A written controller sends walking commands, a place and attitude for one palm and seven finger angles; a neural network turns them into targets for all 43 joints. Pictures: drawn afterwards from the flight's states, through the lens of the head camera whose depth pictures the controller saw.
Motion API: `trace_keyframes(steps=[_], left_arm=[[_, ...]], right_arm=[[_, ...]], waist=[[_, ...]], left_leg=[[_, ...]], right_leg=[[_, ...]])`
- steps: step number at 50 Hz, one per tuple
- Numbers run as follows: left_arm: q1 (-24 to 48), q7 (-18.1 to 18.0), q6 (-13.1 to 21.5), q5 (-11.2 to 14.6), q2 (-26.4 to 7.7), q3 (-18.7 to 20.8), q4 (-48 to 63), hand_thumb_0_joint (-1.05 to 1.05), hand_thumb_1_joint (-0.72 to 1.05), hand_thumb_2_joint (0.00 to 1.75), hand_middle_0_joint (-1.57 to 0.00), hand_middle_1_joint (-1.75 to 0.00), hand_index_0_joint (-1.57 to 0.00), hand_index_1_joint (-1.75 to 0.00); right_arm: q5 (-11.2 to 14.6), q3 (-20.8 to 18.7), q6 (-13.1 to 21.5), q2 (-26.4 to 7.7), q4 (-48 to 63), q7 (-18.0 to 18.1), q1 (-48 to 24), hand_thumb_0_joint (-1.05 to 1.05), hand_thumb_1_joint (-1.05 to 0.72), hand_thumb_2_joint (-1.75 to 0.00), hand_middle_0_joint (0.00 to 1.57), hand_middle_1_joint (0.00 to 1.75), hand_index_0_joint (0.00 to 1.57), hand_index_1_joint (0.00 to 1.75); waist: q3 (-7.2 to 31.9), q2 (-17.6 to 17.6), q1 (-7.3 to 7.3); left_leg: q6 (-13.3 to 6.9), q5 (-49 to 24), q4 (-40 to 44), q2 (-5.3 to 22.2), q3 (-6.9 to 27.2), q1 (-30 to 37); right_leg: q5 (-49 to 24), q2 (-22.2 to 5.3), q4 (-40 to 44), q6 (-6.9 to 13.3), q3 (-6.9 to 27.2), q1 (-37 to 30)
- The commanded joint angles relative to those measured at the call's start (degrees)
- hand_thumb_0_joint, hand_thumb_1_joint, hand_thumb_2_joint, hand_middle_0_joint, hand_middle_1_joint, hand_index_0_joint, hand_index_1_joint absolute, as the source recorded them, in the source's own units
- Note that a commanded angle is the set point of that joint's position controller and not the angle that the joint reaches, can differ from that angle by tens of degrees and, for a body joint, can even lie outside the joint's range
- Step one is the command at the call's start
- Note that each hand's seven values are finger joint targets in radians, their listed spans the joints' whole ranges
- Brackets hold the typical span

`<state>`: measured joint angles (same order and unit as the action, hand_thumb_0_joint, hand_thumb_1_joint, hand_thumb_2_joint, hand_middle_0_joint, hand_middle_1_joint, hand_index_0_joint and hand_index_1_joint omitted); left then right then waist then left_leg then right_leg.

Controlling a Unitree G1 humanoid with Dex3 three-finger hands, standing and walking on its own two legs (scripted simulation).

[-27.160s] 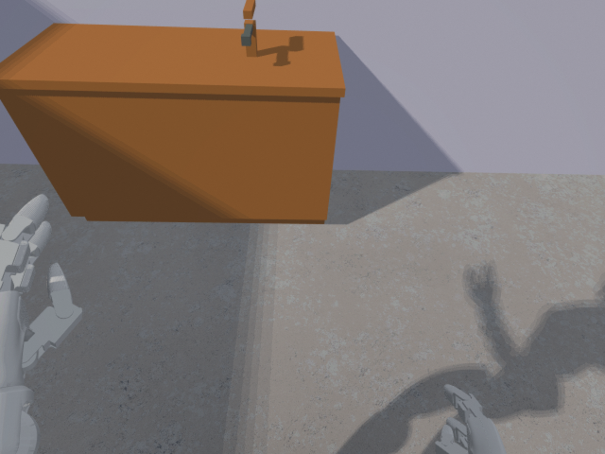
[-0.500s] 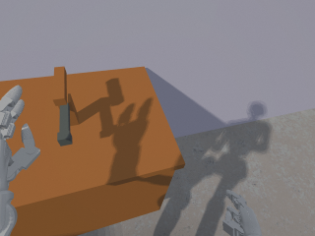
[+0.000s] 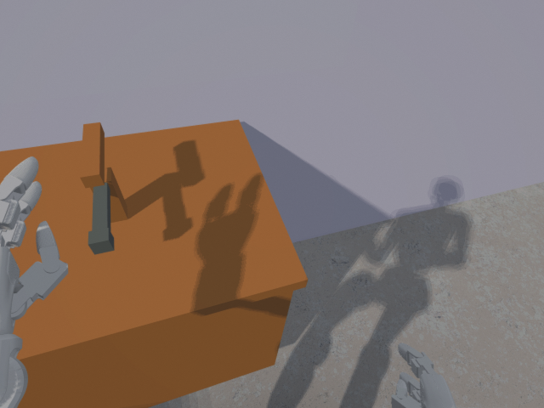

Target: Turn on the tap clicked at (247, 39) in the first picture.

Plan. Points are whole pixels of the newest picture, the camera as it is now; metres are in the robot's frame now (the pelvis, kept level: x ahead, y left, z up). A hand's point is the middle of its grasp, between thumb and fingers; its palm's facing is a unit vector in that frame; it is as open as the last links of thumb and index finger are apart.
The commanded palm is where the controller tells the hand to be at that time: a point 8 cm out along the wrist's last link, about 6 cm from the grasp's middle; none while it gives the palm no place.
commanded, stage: shuffle to correct the standing spot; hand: left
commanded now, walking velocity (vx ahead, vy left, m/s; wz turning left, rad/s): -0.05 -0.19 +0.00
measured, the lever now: (101, 241) +0.33 +0.29 +0.04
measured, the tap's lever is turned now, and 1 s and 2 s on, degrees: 0 0 0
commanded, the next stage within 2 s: come to a stop and stand still in 0.14 s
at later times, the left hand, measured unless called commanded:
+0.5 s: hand (123, 262) +0.23 +0.19 +0.15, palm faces +0.36 -0.85 -0.38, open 7.4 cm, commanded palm +0.17 +0.23 +0.17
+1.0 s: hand (76, 259) +0.23 +0.24 +0.16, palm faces +0.41 -0.85 -0.34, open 7.4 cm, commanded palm +0.17 +0.27 +0.17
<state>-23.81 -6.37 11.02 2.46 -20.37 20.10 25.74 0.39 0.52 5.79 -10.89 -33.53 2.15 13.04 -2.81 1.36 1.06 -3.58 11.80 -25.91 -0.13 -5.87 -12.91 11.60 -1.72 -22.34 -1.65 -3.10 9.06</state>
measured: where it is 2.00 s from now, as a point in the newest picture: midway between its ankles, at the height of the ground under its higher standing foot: outside the picture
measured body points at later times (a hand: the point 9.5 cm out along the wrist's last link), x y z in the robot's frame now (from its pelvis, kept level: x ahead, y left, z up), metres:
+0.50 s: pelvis +0.02 -0.05 +0.00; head +0.04 -0.04 +0.45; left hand +0.21 +0.24 +0.17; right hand +0.18 -0.29 -0.09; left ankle +0.03 +0.07 -0.74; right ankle +0.00 -0.14 -0.74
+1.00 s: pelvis +0.02 -0.01 +0.00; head +0.03 +0.01 +0.45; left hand +0.20 +0.28 +0.18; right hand +0.20 -0.22 -0.07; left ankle +0.03 +0.07 -0.74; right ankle +0.00 -0.14 -0.74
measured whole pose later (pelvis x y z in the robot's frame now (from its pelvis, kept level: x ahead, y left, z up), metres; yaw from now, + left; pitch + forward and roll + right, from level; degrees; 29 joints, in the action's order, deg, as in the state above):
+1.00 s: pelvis +0.02 -0.01 +0.00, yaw +1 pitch -1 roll -1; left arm -24.9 -7.5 8.4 3.1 -20.4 19.0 27.9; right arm 0.5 1.7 4.1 -10.3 -32.1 2.6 11.6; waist -2.1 1.1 1.3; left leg -2.7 13.0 -26.2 0.1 -4.4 -12.7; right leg 13.3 -1.4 -22.4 -0.9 -4.5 8.3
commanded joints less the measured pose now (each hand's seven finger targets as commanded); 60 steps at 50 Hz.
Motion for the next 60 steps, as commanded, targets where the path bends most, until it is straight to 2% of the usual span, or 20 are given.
trace_keyframes(steps=[1,4,8,12,13,16,20,23,27,29,32,36,37,38,42,43,47,48,54,60], left_arm=[[6.1,-0.4,3.8,0.2,-9.6,5.6,13.2,0.0,0.9,0.9,-0.2,-0.3,-0.2,-0.3],[5.9,-0.1,3.5,0.5,-8.9,5.0,13.5,0.0,0.9,0.9,-0.2,-0.3,-0.2,-0.3],[4.5,0.2,3.0,1.0,-9.1,5.5,12.5,0.0,0.9,0.9,-0.2,-0.3,-0.2,-0.3],[3.6,0.4,2.5,1.4,-11.0,7.4,14.0,0.0,0.9,0.9,-0.2,-0.3,-0.2,-0.3],[3.6,0.6,2.5,1.6,-9.4,6.0,14.0,0.0,0.9,0.9,-0.2,-0.3,-0.2,-0.3],[2.2,-0.2,2.1,1.9,-9.9,6.4,15.1,0.0,0.9,0.9,-0.2,-0.3,-0.2,-0.3],[0.3,-1.1,1.1,1.9,-10.6,7.1,13.7,0.0,0.9,0.9,-0.2,-0.3,-0.2,-0.3],[0.1,-1.6,1.0,1.8,-10.5,7.0,13.4,0.0,0.9,0.9,-0.2,-0.3,-0.2,-0.3],[-0.6,-2.0,0.9,1.5,-11.2,7.4,14.1,0.0,0.9,0.9,-0.2,-0.3,-0.2,-0.3],[-0.6,-2.0,1.0,1.5,-10.8,7.1,14.0,0.0,0.9,0.9,-0.2,-0.3,-0.2,-0.3],[-1.1,-1.9,0.8,1.2,-10.3,6.4,13.8,0.0,0.9,0.9,-0.2,-0.3,-0.2,-0.3],[-0.1,-1.8,0.8,1.1,-9.8,5.5,13.9,0.0,0.9,0.9,-0.2,-0.3,-0.2,-0.3],[0.1,-1.8,0.7,1.0,-10.1,5.5,14.0,0.0,0.9,0.9,-0.2,-0.3,-0.2,-0.3],[1.1,-1.8,0.9,1.0,-9.4,4.9,14.0,0.0,0.9,0.9,-0.2,-0.3,-0.2,-0.3],[2.5,-1.9,1.0,0.7,-10.7,5.9,14.2,0.0,0.9,0.9,-0.2,-0.3,-0.2,-0.3],[3.2,-1.6,1.2,0.8,-9.0,4.4,14.1,0.0,0.9,0.9,-0.2,-0.3,-0.2,-0.3],[3.5,-1.7,1.3,0.5,-10.0,4.9,14.9,0.0,0.9,0.9,-0.2,-0.3,-0.2,-0.3],[4.1,-1.5,1.4,0.5,-8.7,3.9,14.9,0.0,0.9,0.9,-0.2,-0.3,-0.2,-0.3],[3.0,-1.4,1.6,0.4,-9.2,4.4,14.9,0.0,0.9,0.9,-0.2,-0.3,-0.2,-0.3],[1.7,-1.5,1.7,0.5,-9.5,5.2,13.6,0.0,0.9,0.9,-0.2,-0.3,-0.2,-0.3]], right_arm=[[0.3,-3.5,3.3,-7.5,9.8,0.3,-5.4,0.0,-0.9,-0.9,0.2,0.3,0.2,0.3],[0.4,-3.6,3.2,-7.4,10.3,0.0,-5.5,0.0,-0.9,-0.9,0.2,0.3,0.2,0.3],[0.2,-3.5,2.6,-7.4,10.4,-0.3,-5.5,0.0,-0.9,-0.9,0.2,0.3,0.2,0.3],[0.3,-4.0,2.5,-7.4,10.8,-0.1,-5.5,0.0,-0.9,-0.9,0.2,0.3,0.2,0.3],[0.2,-3.8,2.5,-7.4,10.8,-0.1,-5.3,0.0,-0.9,-0.9,0.2,0.3,0.2,0.3],[0.6,-3.5,2.6,-7.1,10.6,0.1,-5.6,0.0,-0.9,-0.9,0.2,0.3,0.2,0.3],[0.8,-3.0,2.0,-7.3,9.9,0.8,-6.3,0.0,-0.9,-0.9,0.2,0.3,0.2,0.3],[0.9,-2.9,1.4,-7.6,9.5,1.1,-6.5,0.0,-0.9,-0.9,0.2,0.3,0.2,0.3],[1.1,-3.1,1.0,-7.7,9.7,1.5,-7.4,0.0,-0.9,-0.9,0.2,0.3,0.2,0.3],[1.1,-3.1,0.8,-7.7,9.8,1.5,-6.8,0.0,-0.9,-0.9,0.2,0.3,0.2,0.3],[1.1,-3.1,0.7,-7.7,9.6,1.5,-6.8,0.0,-0.9,-0.9,0.2,0.3,0.2,0.3],[1.0,-3.0,0.6,-7.6,10.1,1.3,-6.3,0.0,-0.9,-0.9,0.2,0.3,0.2,0.3],[1.0,-2.9,0.5,-7.7,9.8,1.4,-6.6,0.0,-0.9,-0.9,0.2,0.3,0.2,0.3],[0.7,-2.6,0.5,-7.7,9.7,1.4,-6.2,0.0,-0.9,-0.9,0.2,0.3,0.2,0.3],[0.7,-2.6,0.6,-7.4,9.8,1.5,-6.3,0.0,-0.9,-0.9,0.2,0.3,0.2,0.3],[0.4,-2.4,0.7,-7.4,9.9,1.4,-6.0,0.0,-0.9,-0.9,0.2,0.3,0.2,0.3],[0.4,-2.3,1.3,-7.2,9.8,1.4,-6.1,0.0,-0.9,-0.9,0.2,0.3,0.2,0.3],[0.2,-2.2,1.4,-7.4,9.8,1.3,-5.7,0.0,-0.9,-0.9,0.2,0.3,0.2,0.3],[0.3,-2.6,1.6,-7.4,9.9,1.1,-5.4,0.0,-0.9,-0.9,0.2,0.3,0.2,0.3],[0.3,-2.6,1.5,-7.3,9.8,1.0,-5.1,0.0,-0.9,-0.9,0.2,0.3,0.2,0.3]], waist=[[6.9,-7.3,-0.29],[6.5,-7.9,-0.44],[6.1,-6.1,-0.46],[7.5,-5.1,-0.43],[8.3,-3.8,-0.55],[10.3,-4.3,-0.4],[8.9,0.0,-0.39],[8.9,0.8,-0.45],[10.3,-0.7,-0.13],[11.7,-0.1,-0.21],[11.2,-2.2,-0.31],[9.7,-3.0,-0.5],[8.6,-4.4,-0.59],[8.1,-3.7,-0.69],[7.7,-5.4,-0.69],[7.2,-4.8,-0.83],[8.5,-7.1,-0.65],[8.3,-6.2,-0.76],[8.8,-6.8,-0.67],[8.4,-5.6,-0.67]], left_leg=[[3.2,-0.2,9.2,9.8,11.1,2.1],[2.8,0.6,8.9,10.4,10.8,1.2],[2.1,3.5,7.5,10.2,9.7,-0.6],[2.3,0.2,3.7,9.1,8.5,0.9],[2.2,0.0,2.6,8.2,7.6,1.1],[2.3,-0.5,-1.1,5.2,5.8,2.3],[1.9,-1.5,-3.5,3.5,5.9,0.9],[2.0,-5.0,-3.9,3.5,5.8,0.4],[1.6,-13.0,-2.1,5.0,6.0,3.0],[1.4,-16.7,-1.6,5.9,6.4,4.2],[1.3,-18.3,-0.9,6.4,7.1,5.1],[1.4,-13.4,1.4,6.8,8.5,3.4],[1.5,-12.2,2.1,6.8,8.7,3.1],[1.4,-10.4,2.9,7.0,9.3,2.0],[1.5,-5.7,4.7,6.9,9.5,1.3],[1.5,-4.2,5.5,7.0,9.9,0.8],[1.9,-6.8,6.2,7.4,10.4,2.6],[2.0,-6.7,6.8,7.5,10.9,1.9],[3.2,-9.1,7.0,7.6,11.0,3.1],[3.0,-5.0,7.5,7.4,11.0,1.2]], right_leg=[[-1.5,-0.2,0.8,2.7,2.4,-0.2],[-1.3,-0.2,0.8,2.8,2.4,0.0],[-1.2,-0.4,1.8,2.9,2.9,0.4],[-4.2,-1.3,2.4,3.7,4.2,1.3],[-4.9,-1.6,2.8,3.7,4.8,1.1],[-6.3,-4.4,4.5,4.5,8.9,0.8],[-7.7,-6.8,6.2,4.2,10.9,1.2],[-14.3,-7.8,4.2,4.0,9.9,-0.4],[-22.0,-6.7,0.4,2.8,7.2,-2.2],[-22.1,-5.6,-0.6,2.6,5.8,-3.2],[-19.9,-5.1,-0.6,2.8,5.1,-2.7],[-13.0,-4.2,0.7,3.2,5.1,-2.4],[-11.6,-4.2,1.2,3.5,5.0,-1.6],[-9.9,-3.7,1.3,3.4,4.5,-1.8],[-7.9,-3.6,2.1,3.6,4.5,-2.3],[-6.7,-3.2,2.2,3.6,4.1,-2.1],[-7.8,-2.9,1.6,3.5,3.6,-2.7],[-7.2,-2.4,1.4,3.5,3.1,-2.9],[-7.3,-2.4,1.5,3.7,2.6,-3.2],[-5.9,-2.6,2.4,3.7,2.6,-3.9]])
